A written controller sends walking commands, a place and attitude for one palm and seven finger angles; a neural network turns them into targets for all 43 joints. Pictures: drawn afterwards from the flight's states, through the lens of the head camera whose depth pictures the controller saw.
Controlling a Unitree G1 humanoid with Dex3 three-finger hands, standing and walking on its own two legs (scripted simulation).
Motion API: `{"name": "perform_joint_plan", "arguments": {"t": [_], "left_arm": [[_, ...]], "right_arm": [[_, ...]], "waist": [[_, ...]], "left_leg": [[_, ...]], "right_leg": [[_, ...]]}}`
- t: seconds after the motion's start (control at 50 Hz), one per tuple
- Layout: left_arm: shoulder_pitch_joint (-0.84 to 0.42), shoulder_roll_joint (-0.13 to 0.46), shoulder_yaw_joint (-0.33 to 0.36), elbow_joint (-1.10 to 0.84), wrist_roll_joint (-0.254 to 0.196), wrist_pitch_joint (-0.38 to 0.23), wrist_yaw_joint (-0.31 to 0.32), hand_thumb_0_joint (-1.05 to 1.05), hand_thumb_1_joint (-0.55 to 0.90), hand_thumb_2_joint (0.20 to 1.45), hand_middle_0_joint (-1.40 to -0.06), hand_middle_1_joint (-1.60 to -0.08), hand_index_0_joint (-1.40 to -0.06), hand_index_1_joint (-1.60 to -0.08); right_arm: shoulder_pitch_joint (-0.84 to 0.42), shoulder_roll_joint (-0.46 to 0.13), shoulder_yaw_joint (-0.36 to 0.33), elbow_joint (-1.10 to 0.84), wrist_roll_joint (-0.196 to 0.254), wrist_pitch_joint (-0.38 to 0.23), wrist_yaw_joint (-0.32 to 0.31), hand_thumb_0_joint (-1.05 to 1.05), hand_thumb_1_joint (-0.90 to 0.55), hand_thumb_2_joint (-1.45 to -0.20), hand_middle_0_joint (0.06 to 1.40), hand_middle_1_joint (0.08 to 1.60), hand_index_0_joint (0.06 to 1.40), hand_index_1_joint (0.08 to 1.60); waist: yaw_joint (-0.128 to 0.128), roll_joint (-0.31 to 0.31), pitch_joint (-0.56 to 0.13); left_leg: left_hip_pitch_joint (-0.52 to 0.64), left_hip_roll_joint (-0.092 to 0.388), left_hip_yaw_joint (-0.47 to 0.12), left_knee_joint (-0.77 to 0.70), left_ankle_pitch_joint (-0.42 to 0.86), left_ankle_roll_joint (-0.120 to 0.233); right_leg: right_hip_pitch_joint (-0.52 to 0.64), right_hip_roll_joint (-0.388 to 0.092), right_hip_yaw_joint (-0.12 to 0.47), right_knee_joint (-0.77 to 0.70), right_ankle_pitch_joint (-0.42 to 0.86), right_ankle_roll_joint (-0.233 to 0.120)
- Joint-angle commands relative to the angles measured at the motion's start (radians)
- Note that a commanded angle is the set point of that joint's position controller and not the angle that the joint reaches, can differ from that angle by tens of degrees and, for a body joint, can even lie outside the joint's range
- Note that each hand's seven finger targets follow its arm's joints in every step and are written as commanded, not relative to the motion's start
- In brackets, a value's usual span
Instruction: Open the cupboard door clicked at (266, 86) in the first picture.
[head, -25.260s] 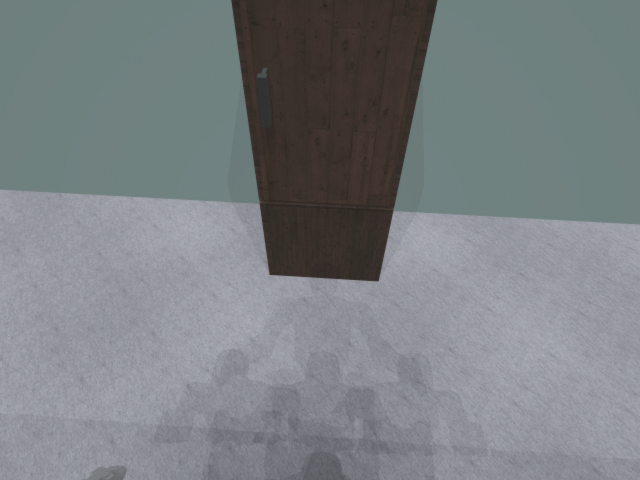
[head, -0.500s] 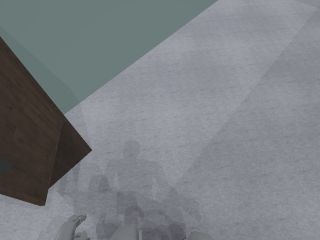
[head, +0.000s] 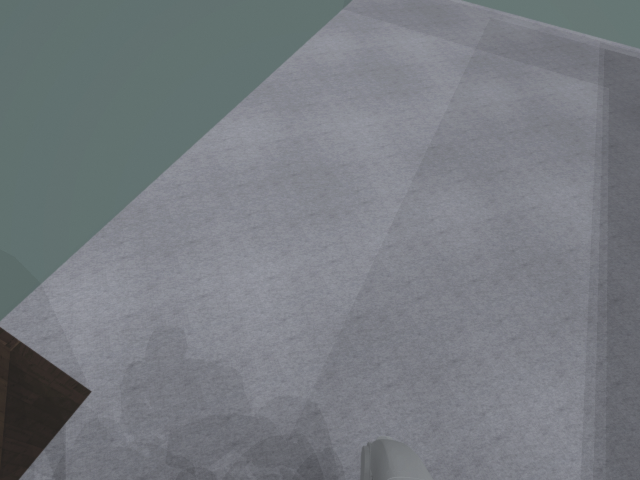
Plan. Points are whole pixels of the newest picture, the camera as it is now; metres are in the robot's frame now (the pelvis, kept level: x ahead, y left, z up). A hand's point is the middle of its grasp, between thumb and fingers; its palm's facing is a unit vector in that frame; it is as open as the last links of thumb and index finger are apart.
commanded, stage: walk to a spot facing it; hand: left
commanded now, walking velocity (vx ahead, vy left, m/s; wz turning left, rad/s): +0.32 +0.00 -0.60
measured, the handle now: out of the picture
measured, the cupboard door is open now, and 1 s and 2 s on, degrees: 46 46 46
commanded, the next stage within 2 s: turn to face it in 1.16 s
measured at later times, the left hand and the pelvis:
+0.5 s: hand (262, 363) +0.30 +0.10 -0.17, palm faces -0.22 -0.95 -0.22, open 7.3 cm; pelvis +0.21 -0.07 +0.00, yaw -14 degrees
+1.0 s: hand (308, 230) +0.59 +0.05 -0.17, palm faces -0.39 -0.91 -0.17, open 7.4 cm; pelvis +0.46 -0.10 +0.00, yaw -27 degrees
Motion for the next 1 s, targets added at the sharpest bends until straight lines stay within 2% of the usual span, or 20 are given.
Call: {"name": "perform_joint_plan", "arguments": {"t": [0.0,0.08,0.12,0.18,0.2,0.22,0.24,0.28,0.34,0.42,0.6,0.64,0.68,0.7,0.72,0.74,0.78,0.82,0.9,0.98], "left_arm": [[-0.179,-0.031,-0.020,-0.120,-0.006,-0.029,-0.007,0.000,0.900,0.900,-0.200,-0.300,-0.200,-0.300],[-0.252,-0.024,-0.025,-0.132,-0.010,-0.033,-0.008,0.000,0.900,0.900,-0.200,-0.300,-0.200,-0.300],[-0.179,0.006,-0.018,-0.113,-0.009,-0.039,-0.001,0.000,0.900,0.900,-0.200,-0.300,-0.200,-0.300],[0.146,0.076,0.009,-0.023,-0.007,-0.057,0.015,0.000,0.900,0.900,-0.200,-0.300,-0.200,-0.300],[0.259,0.182,0.034,0.008,-0.005,-0.065,0.028,0.000,0.900,0.900,-0.200,-0.300,-0.200,-0.300],[0.304,0.260,0.047,0.019,-0.025,-0.067,0.043,0.000,0.900,0.900,-0.200,-0.300,-0.200,-0.300],[0.230,0.255,0.043,-0.005,-0.034,-0.064,0.057,0.000,0.900,0.900,-0.200,-0.300,-0.200,-0.300],[0.073,0.146,0.008,-0.039,-0.028,-0.072,0.065,0.000,0.900,0.900,-0.200,-0.300,-0.200,-0.300],[0.014,0.101,-0.004,-0.042,-0.013,-0.096,0.067,0.000,0.900,0.900,-0.200,-0.300,-0.200,-0.300],[0.089,0.074,0.001,0.001,-0.017,-0.116,0.057,0.000,0.900,0.900,-0.200,-0.300,-0.200,-0.300],[0.231,0.084,-0.010,0.063,-0.018,-0.121,0.072,0.000,0.900,0.900,-0.200,-0.300,-0.200,-0.300],[0.225,0.106,-0.006,0.064,-0.017,-0.120,0.077,0.000,0.900,0.900,-0.200,-0.300,-0.200,-0.300],[0.191,0.113,-0.002,0.060,-0.024,-0.121,0.078,0.000,0.900,0.900,-0.200,-0.300,-0.200,-0.300],[0.181,0.099,-0.003,0.046,-0.031,-0.122,0.073,0.000,0.900,0.900,-0.200,-0.300,-0.200,-0.300],[0.228,0.041,-0.009,0.034,-0.040,-0.123,0.062,0.000,0.900,0.900,-0.200,-0.300,-0.200,-0.300],[0.173,0.047,-0.012,0.009,-0.032,-0.132,0.061,0.000,0.900,0.900,-0.200,-0.300,-0.200,-0.300],[0.089,0.037,-0.004,0.009,-0.015,-0.110,0.052,0.000,0.900,0.900,-0.200,-0.300,-0.200,-0.300],[0.110,0.002,-0.005,0.023,-0.005,-0.078,0.031,0.000,0.900,0.900,-0.200,-0.300,-0.200,-0.300],[0.085,-0.040,-0.008,0.009,-0.001,-0.045,0.020,0.000,0.900,0.900,-0.200,-0.300,-0.200,-0.300],[-0.050,-0.047,-0.013,-0.040,-0.002,-0.041,0.009,0.000,0.900,0.900,-0.200,-0.300,-0.200,-0.300]], "right_arm": [[0.171,-0.137,-0.033,0.022,-0.005,-0.015,-0.011,0.000,-0.900,-0.900,0.200,0.300,0.200,0.300],[0.194,-0.147,-0.037,0.046,-0.010,-0.008,-0.011,0.000,-0.900,-0.900,0.200,0.300,0.200,0.300],[0.182,-0.176,-0.047,0.052,-0.007,-0.005,-0.007,0.000,-0.900,-0.900,0.200,0.300,0.200,0.300],[0.062,-0.221,-0.054,0.018,0.012,-0.004,0.002,0.000,-0.900,-0.900,0.200,0.300,0.200,0.300],[0.060,-0.159,-0.045,-0.004,0.033,-0.003,0.016,0.000,-0.900,-0.900,0.200,0.300,0.200,0.300],[0.035,-0.105,-0.045,-0.046,0.041,-0.003,0.011,0.000,-0.900,-0.900,0.200,0.300,0.200,0.300],[-0.032,-0.139,-0.058,-0.057,0.022,0.001,0.014,0.000,-0.900,-0.900,0.200,0.300,0.200,0.300],[-0.061,-0.118,-0.061,-0.041,0.007,0.019,0.018,0.000,-0.900,-0.900,0.200,0.300,0.200,0.300],[0.031,-0.073,-0.058,0.004,-0.003,0.048,0.026,0.000,-0.900,-0.900,0.200,0.300,0.200,0.300],[-0.055,-0.072,-0.063,-0.022,-0.004,0.047,0.034,0.000,-0.900,-0.900,0.200,0.300,0.200,0.300],[-0.388,-0.078,-0.056,-0.117,0.008,0.018,0.054,0.000,-0.900,-0.900,0.200,0.300,0.200,0.300],[-0.365,-0.085,-0.058,-0.112,0.007,0.009,0.052,0.000,-0.900,-0.900,0.200,0.300,0.200,0.300],[-0.172,-0.125,-0.070,-0.045,-0.002,0.000,0.033,0.000,-0.900,-0.900,0.200,0.300,0.200,0.300],[-0.017,-0.189,-0.084,-0.001,-0.010,-0.004,0.023,0.000,-0.900,-0.900,0.200,0.300,0.200,0.300],[0.113,-0.303,-0.112,0.023,-0.026,-0.007,0.018,0.000,-0.900,-0.900,0.200,0.300,0.200,0.300],[0.130,-0.299,-0.099,0.022,-0.011,0.004,0.017,0.000,-0.900,-0.900,0.200,0.300,0.200,0.300],[-0.038,-0.196,-0.072,-0.017,-0.007,-0.006,0.013,0.000,-0.900,-0.900,0.200,0.300,0.200,0.300],[-0.095,-0.132,-0.055,-0.020,-0.007,-0.020,0.009,0.000,-0.900,-0.900,0.200,0.300,0.200,0.300],[-0.048,-0.132,-0.051,0.016,0.000,-0.029,0.008,0.000,-0.900,-0.900,0.200,0.300,0.200,0.300],[0.020,-0.145,-0.056,0.037,-0.003,-0.024,0.013,0.000,-0.900,-0.900,0.200,0.300,0.200,0.300]], "waist": [[-0.049,0.173,0.024],[-0.055,0.169,0.055],[-0.018,0.187,-0.004],[0.151,0.184,-0.151],[0.194,-0.028,-0.231],[0.175,-0.179,-0.286],[0.155,-0.086,-0.159],[0.045,0.003,-0.016],[-0.042,0.000,-0.038],[-0.024,-0.048,-0.050],[0.054,-0.088,0.008],[0.027,-0.080,-0.024],[-0.068,-0.059,-0.098],[-0.131,0.003,-0.189],[-0.148,0.261,-0.322],[-0.138,0.220,-0.270],[-0.063,0.166,-0.075],[-0.007,0.150,-0.022],[0.016,0.139,-0.031],[-0.009,0.125,0.010]], "left_leg": [[0.129,0.228,-0.050,-0.125,0.652,0.044],[0.131,0.246,0.022,-0.101,0.818,0.055],[0.155,0.273,0.045,0.013,1.051,0.053],[-0.022,0.233,0.094,0.406,1.072,0.006],[-0.325,0.141,0.085,0.718,0.468,-0.031],[-0.582,-0.012,-0.010,1.055,-0.264,-0.064],[-0.645,0.043,-0.190,1.086,-0.158,-0.038],[-0.573,0.111,-0.221,0.988,0.000,-0.048],[-0.460,0.103,-0.197,0.802,0.059,-0.064],[-0.539,0.078,-0.192,0.659,0.142,-0.075],[-0.572,0.005,-0.137,0.365,0.145,-0.052],[-0.443,-0.039,-0.107,0.252,0.113,-0.032],[-0.102,-0.081,-0.076,0.115,0.214,-0.001],[0.183,0.032,-0.200,0.105,0.268,0.045],[0.404,0.353,-0.575,0.075,0.347,0.171],[0.297,0.458,-0.689,-0.057,0.349,0.233],[0.021,0.391,-0.560,-0.147,0.148,0.160],[-0.100,0.316,-0.364,-0.183,0.148,0.106],[-0.096,0.251,-0.141,-0.198,0.332,0.096],[-0.061,0.242,-0.047,-0.195,0.378,0.089]], "right_leg": [[-0.139,-0.019,-0.051,-0.119,0.077,-0.008],[-0.014,0.019,-0.121,-0.359,0.047,-0.044],[0.123,0.064,-0.144,-0.406,-0.018,-0.082],[0.602,0.104,-0.150,-0.544,0.020,-0.139],[0.903,-0.122,0.142,-0.631,-0.003,-0.220],[0.988,-0.388,0.643,-0.779,0.160,-0.333],[0.796,-0.373,0.559,-0.850,0.087,-0.318],[0.478,-0.292,0.410,-0.912,-0.015,-0.247],[0.355,-0.183,0.238,-0.946,0.064,-0.209],[0.472,-0.124,0.213,-0.930,0.217,-0.186],[0.681,-0.151,0.235,-0.835,0.642,-0.191],[0.688,-0.152,0.225,-0.764,0.774,-0.182],[0.554,-0.104,0.189,-0.572,0.831,-0.134],[0.354,-0.058,0.168,-0.376,0.628,-0.100],[0.117,0.077,0.055,0.008,0.028,-0.062],[0.046,0.083,0.074,0.203,-0.289,-0.065],[-0.036,-0.027,0.110,0.291,-0.138,-0.049],[0.008,-0.069,0.090,0.208,-0.056,-0.031],[0.001,-0.086,0.043,0.026,0.034,-0.008],[0.002,-0.086,-0.018,-0.221,0.118,-0.007]]}}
